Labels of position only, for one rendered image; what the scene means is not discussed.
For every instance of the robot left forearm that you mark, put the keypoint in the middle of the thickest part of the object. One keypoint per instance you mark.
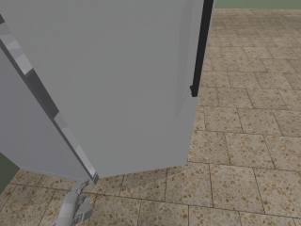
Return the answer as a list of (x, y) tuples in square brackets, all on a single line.
[(64, 221)]

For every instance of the left robot hand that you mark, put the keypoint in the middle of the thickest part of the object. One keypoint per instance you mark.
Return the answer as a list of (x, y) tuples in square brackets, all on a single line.
[(73, 200)]

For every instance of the fridge door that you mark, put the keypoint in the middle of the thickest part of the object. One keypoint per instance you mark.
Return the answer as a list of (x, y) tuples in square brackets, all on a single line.
[(119, 73)]

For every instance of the handle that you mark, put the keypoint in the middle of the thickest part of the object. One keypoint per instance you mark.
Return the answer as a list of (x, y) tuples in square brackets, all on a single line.
[(202, 40)]

